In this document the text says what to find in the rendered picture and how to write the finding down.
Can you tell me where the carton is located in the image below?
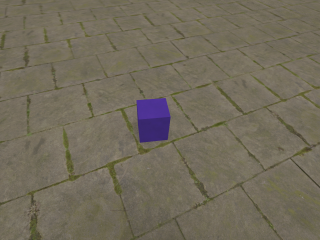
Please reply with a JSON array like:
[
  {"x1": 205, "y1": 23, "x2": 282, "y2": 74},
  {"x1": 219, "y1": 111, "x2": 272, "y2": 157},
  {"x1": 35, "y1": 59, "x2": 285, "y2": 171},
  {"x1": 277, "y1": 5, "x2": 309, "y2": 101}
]
[{"x1": 136, "y1": 98, "x2": 171, "y2": 143}]

